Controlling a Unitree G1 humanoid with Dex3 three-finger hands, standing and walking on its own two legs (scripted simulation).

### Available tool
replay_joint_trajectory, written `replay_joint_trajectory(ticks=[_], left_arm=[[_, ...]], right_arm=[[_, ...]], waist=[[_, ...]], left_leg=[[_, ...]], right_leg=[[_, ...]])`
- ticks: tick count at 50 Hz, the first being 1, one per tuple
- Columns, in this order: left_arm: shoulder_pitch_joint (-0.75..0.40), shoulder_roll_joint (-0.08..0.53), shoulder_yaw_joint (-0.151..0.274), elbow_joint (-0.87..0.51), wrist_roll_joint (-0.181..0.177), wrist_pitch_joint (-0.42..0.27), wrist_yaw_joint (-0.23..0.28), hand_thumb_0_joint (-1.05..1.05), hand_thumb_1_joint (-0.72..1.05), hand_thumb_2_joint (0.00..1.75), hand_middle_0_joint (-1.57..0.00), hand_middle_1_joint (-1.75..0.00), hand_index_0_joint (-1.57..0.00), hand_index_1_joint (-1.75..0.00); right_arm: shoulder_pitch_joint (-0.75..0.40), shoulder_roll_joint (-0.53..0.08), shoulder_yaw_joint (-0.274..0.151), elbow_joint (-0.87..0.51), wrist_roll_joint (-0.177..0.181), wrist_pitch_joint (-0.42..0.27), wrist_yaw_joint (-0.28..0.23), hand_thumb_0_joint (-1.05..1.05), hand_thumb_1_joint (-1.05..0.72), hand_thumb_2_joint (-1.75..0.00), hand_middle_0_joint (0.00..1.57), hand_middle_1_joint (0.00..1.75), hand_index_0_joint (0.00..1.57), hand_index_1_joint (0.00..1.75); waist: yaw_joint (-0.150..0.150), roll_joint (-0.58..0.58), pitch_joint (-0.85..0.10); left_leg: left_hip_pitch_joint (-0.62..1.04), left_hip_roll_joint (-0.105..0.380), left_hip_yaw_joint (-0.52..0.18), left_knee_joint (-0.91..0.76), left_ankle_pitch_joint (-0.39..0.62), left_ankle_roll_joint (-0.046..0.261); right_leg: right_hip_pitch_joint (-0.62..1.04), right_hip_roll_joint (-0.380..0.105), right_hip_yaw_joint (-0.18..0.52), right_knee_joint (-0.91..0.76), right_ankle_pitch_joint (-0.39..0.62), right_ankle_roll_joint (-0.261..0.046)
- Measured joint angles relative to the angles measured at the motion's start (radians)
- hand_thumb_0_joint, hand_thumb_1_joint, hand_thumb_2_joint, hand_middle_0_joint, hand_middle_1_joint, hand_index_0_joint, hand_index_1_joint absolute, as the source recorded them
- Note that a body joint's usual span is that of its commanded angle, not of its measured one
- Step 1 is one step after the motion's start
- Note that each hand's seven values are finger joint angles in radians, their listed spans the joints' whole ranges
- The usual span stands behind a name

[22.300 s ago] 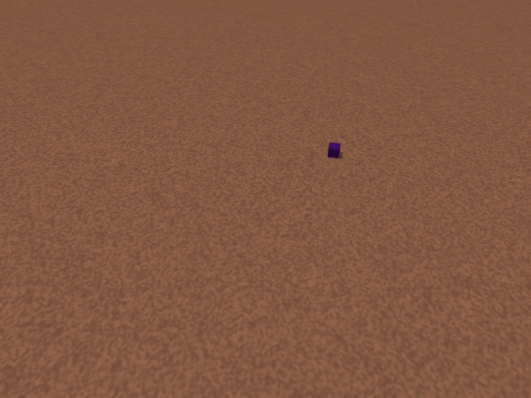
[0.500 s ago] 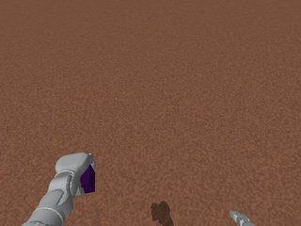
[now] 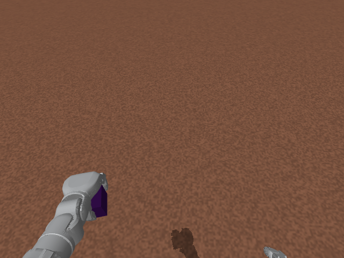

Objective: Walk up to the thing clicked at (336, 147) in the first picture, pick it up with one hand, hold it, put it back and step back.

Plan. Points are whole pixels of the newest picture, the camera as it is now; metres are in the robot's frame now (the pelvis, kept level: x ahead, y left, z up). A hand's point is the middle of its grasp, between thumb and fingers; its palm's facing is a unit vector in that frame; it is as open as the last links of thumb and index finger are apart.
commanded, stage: crouch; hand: left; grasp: from above
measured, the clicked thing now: (92, 202) +0.31 +0.23 -0.07
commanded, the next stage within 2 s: none
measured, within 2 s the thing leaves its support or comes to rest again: neither
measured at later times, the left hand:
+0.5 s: hand (96, 216) +0.29 +0.23 -0.13, palm faces -0.49 -0.05 -0.87, open 9.5 cm
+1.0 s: hand (117, 221) +0.37 +0.24 -0.38, palm faces -0.46 -0.05 -0.89, open 9.5 cm
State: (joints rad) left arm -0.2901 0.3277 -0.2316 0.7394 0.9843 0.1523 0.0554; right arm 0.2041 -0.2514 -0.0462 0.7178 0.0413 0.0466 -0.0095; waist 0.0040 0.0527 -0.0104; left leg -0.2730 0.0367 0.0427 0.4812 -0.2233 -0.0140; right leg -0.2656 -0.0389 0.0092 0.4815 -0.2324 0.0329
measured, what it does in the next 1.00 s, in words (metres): lowers itself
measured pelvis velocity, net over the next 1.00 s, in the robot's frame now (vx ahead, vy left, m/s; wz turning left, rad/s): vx -0.05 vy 0.00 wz -0.02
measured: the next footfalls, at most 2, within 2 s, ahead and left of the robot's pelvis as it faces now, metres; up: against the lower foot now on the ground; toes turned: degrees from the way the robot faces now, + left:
none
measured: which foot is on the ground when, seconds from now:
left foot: down 0.00-1.00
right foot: down 0.00-1.00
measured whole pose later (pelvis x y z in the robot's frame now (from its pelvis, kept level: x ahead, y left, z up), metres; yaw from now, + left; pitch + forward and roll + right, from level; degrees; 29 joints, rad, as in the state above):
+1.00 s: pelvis -0.05 +0.00 -0.23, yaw -1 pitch +35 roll -3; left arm -0.77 0.44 0.01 1.32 1.10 0.04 0.40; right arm 0.22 -0.21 -0.04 0.76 -0.07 -0.04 0.02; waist -0.17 0.06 -0.20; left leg -1.72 0.05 -0.04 1.71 -0.61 -0.01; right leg -1.67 -0.02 0.00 1.67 -0.62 0.04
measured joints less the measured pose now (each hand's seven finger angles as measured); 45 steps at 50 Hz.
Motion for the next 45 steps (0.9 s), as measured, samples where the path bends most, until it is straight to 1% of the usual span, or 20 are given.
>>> replay_joint_trajectory(ticks=[6,9,11,14,18,21,25,30,33,35,37,40,42,45], left_arm=[[0.001,-0.001,-0.003,-0.008,-0.01,0.008,-0.021,-0.01,0.02,0.6,-0.7,-0.6,-0.71,-0.58],[0.007,-0.004,0.0,-0.005,-0.004,0.001,-0.017,-0.01,0.02,0.6,-0.7,-0.6,-0.71,-0.58],[0.011,-0.006,0.005,0.008,0.001,-0.009,-0.005,-0.01,0.03,0.6,-0.7,-0.6,-0.71,-0.58],[0.007,-0.012,0.01,0.05,0.018,-0.026,0.031,-0.01,0.03,0.6,-0.7,-0.6,-0.71,-0.58],[-0.018,-0.024,0.015,0.137,0.04,-0.04,0.1,-0.01,0.03,0.59,-0.7,-0.6,-0.71,-0.58],[-0.054,-0.026,0.023,0.219,0.056,-0.052,0.149,-0.01,0.03,0.59,-0.7,-0.6,-0.71,-0.58],[-0.12,-0.025,0.041,0.338,0.078,-0.067,0.218,-0.01,0.04,0.58,-0.69,-0.6,-0.7,-0.58],[-0.22,-0.011,0.089,0.456,0.115,-0.096,0.31,-0.01,0.04,0.58,-0.69,-0.6,-0.7,-0.58],[-0.282,0.004,0.126,0.506,0.123,-0.101,0.359,-0.01,0.05,0.58,-0.69,-0.61,-0.7,-0.58],[-0.319,0.019,0.144,0.529,0.121,-0.097,0.381,-0.01,0.04,0.58,-0.69,-0.61,-0.7,-0.59],[-0.352,0.033,0.162,0.545,0.115,-0.092,0.393,-0.01,0.04,0.58,-0.69,-0.61,-0.7,-0.58],[-0.392,0.052,0.186,0.555,0.102,-0.081,0.396,-0.01,0.04,0.58,-0.69,-0.61,-0.7,-0.58],[-0.415,0.063,0.201,0.559,0.096,-0.077,0.388,-0.01,0.04,0.58,-0.69,-0.61,-0.7,-0.59],[-0.443,0.08,0.22,0.566,0.098,-0.084,0.37,-0.01,0.04,0.58,-0.68,-0.61,-0.7,-0.59]], right_arm=[[0.002,-0.001,-0.001,-0.004,0.002,0.0,0.0,0.01,-0.9,-0.9,0.2,0.3,0.2,0.3],[0.0,-0.001,0.0,-0.011,0.002,0.002,0.0,0.01,-0.89,-0.9,0.2,0.3,0.2,0.3],[-0.002,0.0,0.001,-0.015,0.0,0.002,0.002,0.01,-0.89,-0.9,0.2,0.3,0.2,0.3],[-0.005,0.002,0.0,-0.017,-0.004,0.001,0.007,0.01,-0.89,-0.9,0.2,0.3,0.2,0.3],[-0.007,0.002,-0.002,-0.006,-0.011,-0.003,0.014,0.01,-0.89,-0.9,0.2,0.3,0.2,0.3],[-0.005,0.002,-0.005,0.009,-0.02,-0.01,0.017,0.01,-0.88,-0.9,0.2,0.3,0.21,0.3],[0.009,-0.004,-0.012,0.029,-0.035,-0.028,0.022,0.01,-0.88,-0.89,0.2,0.3,0.21,0.3],[0.042,-0.02,-0.029,0.029,-0.055,-0.048,0.023,0.0,-0.88,-0.89,0.2,0.3,0.21,0.3],[0.057,-0.027,-0.035,0.029,-0.064,-0.056,0.022,0.0,-0.89,-0.89,0.2,0.3,0.21,0.3],[0.063,-0.027,-0.036,0.031,-0.071,-0.059,0.021,0.0,-0.89,-0.89,0.2,0.3,0.21,0.3],[0.066,-0.025,-0.036,0.034,-0.076,-0.062,0.021,0.0,-0.89,-0.89,0.2,0.3,0.2,0.3],[0.061,-0.014,-0.033,0.043,-0.086,-0.064,0.021,0.01,-0.89,-0.89,0.2,0.3,0.2,0.3],[0.053,-0.003,-0.029,0.049,-0.092,-0.066,0.022,0.01,-0.89,-0.89,0.2,0.3,0.2,0.3],[0.038,0.015,-0.018,0.052,-0.101,-0.07,0.024,0.01,-0.89,-0.89,0.2,0.3,0.2,0.3]], waist=[[-0.003,0.001,-0.004],[-0.006,0.0,-0.002],[-0.009,-0.003,0.0],[-0.014,-0.01,0.005],[-0.021,-0.024,0.011],[-0.03,-0.036,0.007],[-0.049,-0.048,-0.023],[-0.081,-0.049,-0.084],[-0.104,-0.042,-0.12],[-0.119,-0.035,-0.143],[-0.131,-0.026,-0.162],[-0.146,-0.013,-0.18],[-0.153,-0.005,-0.185],[-0.162,0.006,-0.187]], left_leg=[[0.006,0.0,0.002,-0.006,0.0,0.0],[0.007,0.0,0.002,-0.007,0.0,0.0],[0.003,0.0,0.001,-0.005,0.0,0.0],[-0.012,-0.001,-0.002,0.004,-0.001,-0.001],[-0.056,-0.001,-0.009,0.032,-0.008,-0.002],[-0.119,0.002,-0.015,0.078,-0.022,-0.003],[-0.273,0.008,-0.022,0.202,-0.066,-0.004],[-0.558,0.016,-0.034,0.465,-0.165,-0.004],[-0.736,0.019,-0.043,0.624,-0.221,-0.003],[-0.851,0.021,-0.049,0.723,-0.254,-0.001],[-0.959,0.023,-0.054,0.814,-0.282,0.0],[-1.099,0.023,-0.061,0.934,-0.317,0.003],[-1.18,0.023,-0.066,1.002,-0.336,0.005],[-1.288,0.02,-0.073,1.093,-0.357,0.007]], right_leg=[[0.005,0.0,0.002,-0.005,0.0,0.0],[0.005,0.0,0.002,-0.005,0.0,0.0],[0.001,0.0,0.001,-0.002,-0.002,-0.001],[-0.014,-0.001,-0.001,0.01,-0.006,-0.001],[-0.054,-0.001,-0.008,0.036,-0.013,-0.002],[-0.113,0.001,-0.011,0.075,-0.025,-0.004],[-0.261,0.005,-0.012,0.191,-0.065,-0.005],[-0.541,0.009,-0.011,0.444,-0.161,0.004],[-0.715,0.012,-0.01,0.6,-0.215,0.005],[-0.828,0.014,-0.01,0.695,-0.247,0.006],[-0.933,0.015,-0.009,0.784,-0.275,0.006],[-1.071,0.017,-0.009,0.9,-0.309,0.006],[-1.15,0.017,-0.008,0.968,-0.328,0.006],[-1.254,0.016,-0.009,1.058,-0.352,0.006]])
